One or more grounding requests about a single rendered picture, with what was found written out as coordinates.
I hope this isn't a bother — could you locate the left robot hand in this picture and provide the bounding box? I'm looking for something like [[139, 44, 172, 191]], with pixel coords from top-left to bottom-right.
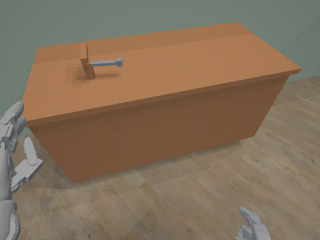
[[0, 101, 43, 201]]

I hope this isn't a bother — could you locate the robot left forearm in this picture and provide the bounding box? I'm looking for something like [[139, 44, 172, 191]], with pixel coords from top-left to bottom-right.
[[0, 200, 21, 240]]

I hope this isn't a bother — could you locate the counter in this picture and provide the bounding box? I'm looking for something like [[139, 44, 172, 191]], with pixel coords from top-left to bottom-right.
[[19, 22, 302, 183]]

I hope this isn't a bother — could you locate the right robot hand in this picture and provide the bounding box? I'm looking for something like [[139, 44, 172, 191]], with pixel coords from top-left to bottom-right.
[[235, 207, 272, 240]]

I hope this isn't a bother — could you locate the tap lever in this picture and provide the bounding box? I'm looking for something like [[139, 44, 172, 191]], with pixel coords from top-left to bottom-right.
[[91, 58, 123, 67]]

